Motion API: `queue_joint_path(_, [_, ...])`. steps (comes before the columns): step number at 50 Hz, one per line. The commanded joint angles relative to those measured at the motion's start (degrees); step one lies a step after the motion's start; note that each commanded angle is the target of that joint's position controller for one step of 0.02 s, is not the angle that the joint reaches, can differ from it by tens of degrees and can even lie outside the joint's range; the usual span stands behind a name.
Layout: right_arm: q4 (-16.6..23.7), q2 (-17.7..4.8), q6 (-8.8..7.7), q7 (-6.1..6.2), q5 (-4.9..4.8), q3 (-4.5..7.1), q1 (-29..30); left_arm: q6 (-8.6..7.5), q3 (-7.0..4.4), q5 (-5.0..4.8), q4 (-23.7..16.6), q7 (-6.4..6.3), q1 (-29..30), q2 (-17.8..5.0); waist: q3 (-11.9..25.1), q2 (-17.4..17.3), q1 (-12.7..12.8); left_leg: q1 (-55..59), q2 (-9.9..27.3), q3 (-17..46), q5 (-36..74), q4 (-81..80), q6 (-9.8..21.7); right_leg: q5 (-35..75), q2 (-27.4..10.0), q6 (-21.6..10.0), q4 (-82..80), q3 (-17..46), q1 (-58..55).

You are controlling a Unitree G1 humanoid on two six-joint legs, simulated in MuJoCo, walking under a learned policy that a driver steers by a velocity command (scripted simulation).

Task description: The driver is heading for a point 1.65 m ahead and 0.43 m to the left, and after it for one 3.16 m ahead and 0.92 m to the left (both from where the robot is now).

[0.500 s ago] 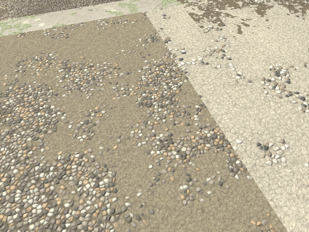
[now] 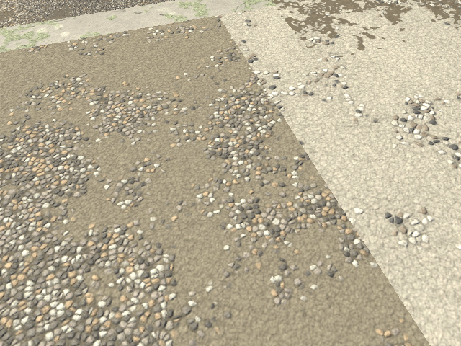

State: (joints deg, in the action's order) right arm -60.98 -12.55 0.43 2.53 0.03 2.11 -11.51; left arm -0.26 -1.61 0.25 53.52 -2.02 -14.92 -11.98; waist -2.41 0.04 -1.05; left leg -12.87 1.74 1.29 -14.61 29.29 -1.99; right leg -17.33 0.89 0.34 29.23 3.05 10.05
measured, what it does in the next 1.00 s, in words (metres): stands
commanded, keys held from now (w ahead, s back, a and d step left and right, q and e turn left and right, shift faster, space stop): no key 0.92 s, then w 0.08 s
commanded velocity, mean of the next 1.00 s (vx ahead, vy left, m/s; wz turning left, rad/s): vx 0.01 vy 0.00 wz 0.00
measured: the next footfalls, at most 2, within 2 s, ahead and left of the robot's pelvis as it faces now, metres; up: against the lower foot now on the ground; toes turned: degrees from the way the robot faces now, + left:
left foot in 1.56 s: +0.31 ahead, +0.08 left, +0.00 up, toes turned +6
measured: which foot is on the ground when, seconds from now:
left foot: down 0.00-1.00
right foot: down 0.00-1.00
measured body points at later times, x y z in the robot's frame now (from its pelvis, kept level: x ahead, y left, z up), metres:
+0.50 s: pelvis +0.00 +0.01 +0.00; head +0.01 +0.01 +0.45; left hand +0.01 +0.24 -0.15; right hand +0.01 -0.24 -0.16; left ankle +0.01 +0.14 -0.74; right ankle -0.02 -0.13 -0.74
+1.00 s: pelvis +0.00 +0.01 +0.00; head +0.01 +0.01 +0.45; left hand -0.01 +0.24 -0.16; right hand +0.00 -0.23 -0.16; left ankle +0.01 +0.14 -0.73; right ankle -0.02 -0.12 -0.73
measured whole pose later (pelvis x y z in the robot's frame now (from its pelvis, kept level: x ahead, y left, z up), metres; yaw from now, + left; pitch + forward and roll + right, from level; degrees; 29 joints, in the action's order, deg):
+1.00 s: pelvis +0.00 +0.01 +0.00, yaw +0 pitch -1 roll +0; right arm -63.5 -10.0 0.2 2.9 -0.5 0.6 -17.2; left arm -0.1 -0.1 -0.5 63.0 -2.6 -19.0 -9.8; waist -1.4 0.0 -0.2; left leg -14.6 0.7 1.2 -17.7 31.9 -0.5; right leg -19.9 0.0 0.5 31.1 3.1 11.4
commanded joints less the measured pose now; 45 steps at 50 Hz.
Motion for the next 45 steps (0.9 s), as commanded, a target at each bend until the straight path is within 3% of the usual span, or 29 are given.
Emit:
queue_joint_path(1, [0.9,-5.9,-0.35,0.25,-0.01,0.93,-1.4,-0.52,-0.99,-0.06,-0.7,-0.24,-1.8,-5.6,0.0,0.0,0.0,2.2,0.0,-0.2,6.9,-4.3,1.0,8.5,-1.2,-0.9,-6.1,0.7,3.9])
queue_joint_path(21, [-1.5,-4.1,-0.31,0.29,-0.1,-0.05,-4.6,-0.3,0.15,-0.28,5.8,-0.37,-4.5,-4.2,-1.0,-0.1,0.5,1.4,-0.5,-0.6,6.3,-4.6,1.4,7.5,-0.8,-0.6,-6.4,-0.3,4.4])
queue_joint_path(45, [-1.5,-2.7,-0.49,0.29,-0.21,-0.8,-8.1,-0.14,0.82,-0.41,8.6,-0.53,-7.1,-2.7,-1.7,-0.2,0.8,0.5,-0.9,-0.6,5.7,-4.7,1.9,6.8,-0.6,-0.2,-6.1,-0.9,5.0])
